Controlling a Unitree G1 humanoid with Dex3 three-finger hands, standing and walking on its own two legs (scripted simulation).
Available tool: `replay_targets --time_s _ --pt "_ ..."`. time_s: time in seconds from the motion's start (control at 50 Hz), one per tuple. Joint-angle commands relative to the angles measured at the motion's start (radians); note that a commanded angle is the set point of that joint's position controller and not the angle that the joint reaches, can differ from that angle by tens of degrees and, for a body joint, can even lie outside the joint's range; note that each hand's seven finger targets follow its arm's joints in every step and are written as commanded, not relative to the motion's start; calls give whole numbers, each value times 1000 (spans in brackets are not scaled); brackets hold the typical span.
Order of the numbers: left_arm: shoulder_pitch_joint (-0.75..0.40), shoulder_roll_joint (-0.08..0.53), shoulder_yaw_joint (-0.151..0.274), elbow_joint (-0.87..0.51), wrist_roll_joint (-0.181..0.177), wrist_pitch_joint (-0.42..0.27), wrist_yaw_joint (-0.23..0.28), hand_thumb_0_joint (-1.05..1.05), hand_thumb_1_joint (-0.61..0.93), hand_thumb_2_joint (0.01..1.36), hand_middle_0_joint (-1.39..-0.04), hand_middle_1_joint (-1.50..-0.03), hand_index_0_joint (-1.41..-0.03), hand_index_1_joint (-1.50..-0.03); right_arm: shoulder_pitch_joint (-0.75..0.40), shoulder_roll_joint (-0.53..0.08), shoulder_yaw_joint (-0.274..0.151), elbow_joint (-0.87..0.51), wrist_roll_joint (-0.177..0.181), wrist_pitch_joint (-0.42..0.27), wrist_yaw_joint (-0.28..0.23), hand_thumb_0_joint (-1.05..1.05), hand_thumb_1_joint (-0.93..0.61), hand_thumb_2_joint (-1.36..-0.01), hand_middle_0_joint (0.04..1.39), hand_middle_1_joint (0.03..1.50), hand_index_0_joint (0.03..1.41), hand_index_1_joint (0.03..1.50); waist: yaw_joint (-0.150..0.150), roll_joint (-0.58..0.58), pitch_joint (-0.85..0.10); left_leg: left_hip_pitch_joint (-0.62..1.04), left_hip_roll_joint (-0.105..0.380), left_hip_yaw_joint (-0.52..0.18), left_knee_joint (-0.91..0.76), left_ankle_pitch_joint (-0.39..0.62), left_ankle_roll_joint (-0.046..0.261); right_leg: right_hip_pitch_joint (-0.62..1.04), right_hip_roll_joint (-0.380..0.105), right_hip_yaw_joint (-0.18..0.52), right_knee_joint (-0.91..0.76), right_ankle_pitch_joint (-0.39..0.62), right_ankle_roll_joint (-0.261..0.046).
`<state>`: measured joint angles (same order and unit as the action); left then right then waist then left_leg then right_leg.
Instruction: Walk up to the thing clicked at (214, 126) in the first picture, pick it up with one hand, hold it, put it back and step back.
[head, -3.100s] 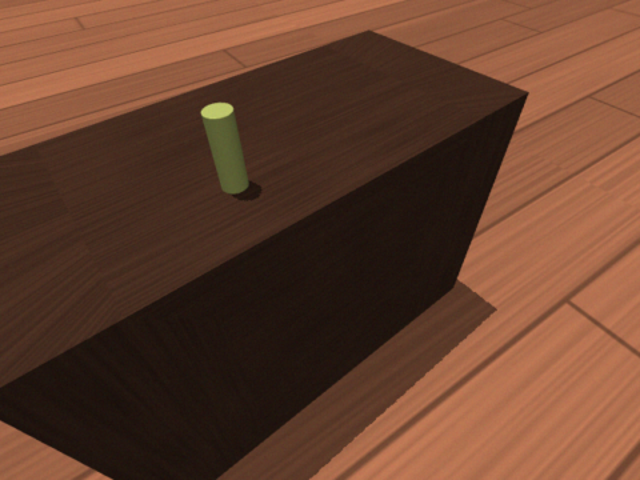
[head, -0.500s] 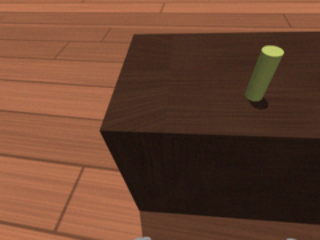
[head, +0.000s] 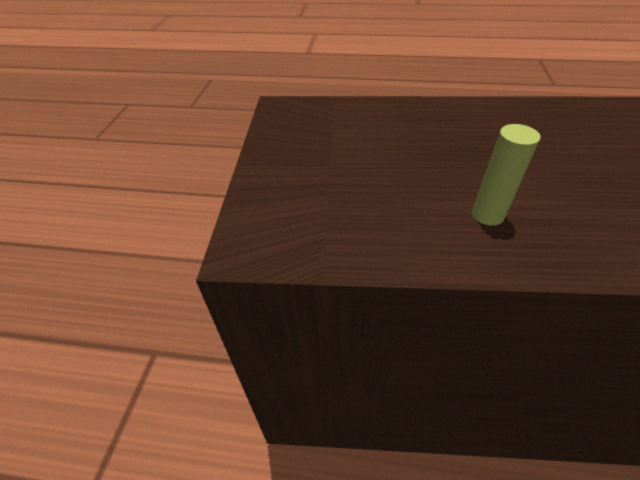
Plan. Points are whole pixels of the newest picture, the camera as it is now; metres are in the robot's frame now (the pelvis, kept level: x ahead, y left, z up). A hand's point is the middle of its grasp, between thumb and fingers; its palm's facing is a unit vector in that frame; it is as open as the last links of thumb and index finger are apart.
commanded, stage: walk up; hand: right
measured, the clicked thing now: (502, 178) +0.52 -0.24 +0.10
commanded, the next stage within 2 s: stand in 0.76 s
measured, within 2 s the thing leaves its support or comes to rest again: neither
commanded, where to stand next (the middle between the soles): +0.07 -0.01 m, yaw -3 degrees
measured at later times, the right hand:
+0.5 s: hand out of the picture +0.09 -0.25 -0.14, palm faces +0.00 +0.94 -0.35, open 7.4 cm
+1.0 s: hand out of the picture +0.09 -0.25 -0.14, palm faces +0.00 +0.94 -0.33, open 7.4 cm
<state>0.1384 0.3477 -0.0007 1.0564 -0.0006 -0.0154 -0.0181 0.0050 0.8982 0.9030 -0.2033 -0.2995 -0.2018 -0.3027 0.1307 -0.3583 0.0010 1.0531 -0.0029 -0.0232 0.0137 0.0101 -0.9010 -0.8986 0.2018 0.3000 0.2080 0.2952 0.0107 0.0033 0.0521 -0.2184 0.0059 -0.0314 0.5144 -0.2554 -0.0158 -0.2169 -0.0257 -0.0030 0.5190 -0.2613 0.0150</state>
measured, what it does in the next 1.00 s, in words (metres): stands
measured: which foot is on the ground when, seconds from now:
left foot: down 0.00-1.00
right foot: down 0.00-1.00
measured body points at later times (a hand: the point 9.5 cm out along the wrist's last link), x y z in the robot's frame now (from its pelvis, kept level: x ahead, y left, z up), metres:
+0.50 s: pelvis +0.01 +0.01 +0.01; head +0.02 +0.01 +0.46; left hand +0.10 +0.31 -0.12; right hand +0.09 -0.30 -0.12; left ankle +0.02 +0.13 -0.74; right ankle +0.01 -0.13 -0.74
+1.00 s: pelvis +0.01 +0.00 +0.01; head +0.01 +0.00 +0.46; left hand +0.09 +0.30 -0.12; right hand +0.09 -0.30 -0.12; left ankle +0.02 +0.13 -0.74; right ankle +0.01 -0.13 -0.74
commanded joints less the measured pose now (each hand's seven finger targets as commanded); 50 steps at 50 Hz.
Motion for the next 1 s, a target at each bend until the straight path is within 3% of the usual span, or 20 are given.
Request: replay_targets --time_s 0.0,0.1,0.26,0.64,0.72,0.74,0.76,0.98 --pt "-69 240 55 -38 -4 -31 21 0 900 900 -200 -300 -200 -300 -56 -212 -50 -30 1 -24 -20 0 -900 -900 200 300 200 300 -5 -22 -96 56 85 -69 -108 195 50 72 -110 107 -142 225 -59" --pt "-95 224 48 -8 -4 -21 21 0 900 900 -200 -300 -200 -300 -95 -211 -48 -2 -4 -19 -21 0 -900 -900 200 300 200 300 0 7 -79 54 100 -75 -170 159 47 88 -98 93 -180 165 -47" --pt "-122 219 46 23 -1 -19 19 0 900 900 -200 -300 -200 -300 -107 -211 -50 25 -3 -20 -22 0 -900 -900 200 300 200 300 -5 10 -113 94 108 -60 -201 225 40 136 -100 87 -194 241 -40" --pt "-109 212 46 50 8 -12 19 0 900 900 -200 -300 -200 -300 -108 -202 -52 36 -7 -14 -20 0 -900 -900 200 300 200 300 -7 1 -75 94 105 -52 -251 136 39 113 -91 89 -226 186 -25" --pt "-106 211 47 50 8 -13 21 0 900 900 -200 -300 -200 -300 -100 -199 -53 39 -7 -12 -21 0 -900 -900 200 300 200 300 -9 -3 -69 105 104 -47 -246 144 37 101 -89 93 -230 181 -27" --pt "-100 228 46 40 10 -17 24 0 900 900 -200 -300 -200 -300 -103 -207 -51 36 -5 -14 -22 0 -900 -900 200 300 200 300 -10 3 -60 108 120 -66 -242 229 32 103 -101 99 -224 220 -28" --pt "-98 215 44 39 8 -16 24 0 900 900 -200 -300 -200 -300 -97 -208 -49 38 -4 -14 -23 0 -900 -900 200 300 200 300 -9 13 -66 101 120 -64 -241 249 32 112 -101 96 -228 232 -26" --pt "-81 222 41 33 8 -17 25 0 900 900 -200 -300 -200 -300 -102 -206 -43 36 -1 -8 -19 0 -900 -900 200 300 200 300 -8 3 -95 129 118 -65 -240 214 32 122 -104 89 -241 207 -25"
